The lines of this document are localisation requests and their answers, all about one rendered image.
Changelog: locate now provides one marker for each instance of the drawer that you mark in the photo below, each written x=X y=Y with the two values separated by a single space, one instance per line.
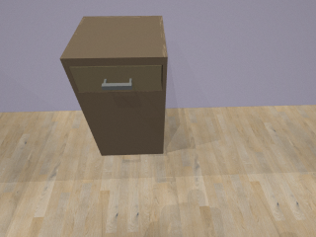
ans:
x=143 y=77

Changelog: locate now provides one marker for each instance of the cabinet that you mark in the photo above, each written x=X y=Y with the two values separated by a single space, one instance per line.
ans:
x=122 y=122

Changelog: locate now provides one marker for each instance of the handle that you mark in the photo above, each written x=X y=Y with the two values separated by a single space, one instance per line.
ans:
x=116 y=86

